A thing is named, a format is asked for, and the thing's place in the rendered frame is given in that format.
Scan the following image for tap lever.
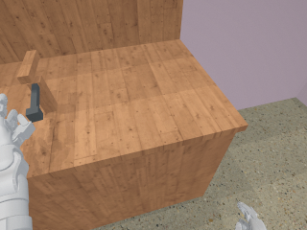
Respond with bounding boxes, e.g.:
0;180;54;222
25;83;43;123

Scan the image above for robot left forearm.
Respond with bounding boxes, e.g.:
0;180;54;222
0;145;33;230

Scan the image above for counter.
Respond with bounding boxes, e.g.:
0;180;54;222
0;0;248;230

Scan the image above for robot right hand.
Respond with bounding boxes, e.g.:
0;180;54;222
235;201;267;230

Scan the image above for robot left hand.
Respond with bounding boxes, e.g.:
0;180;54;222
0;93;35;148

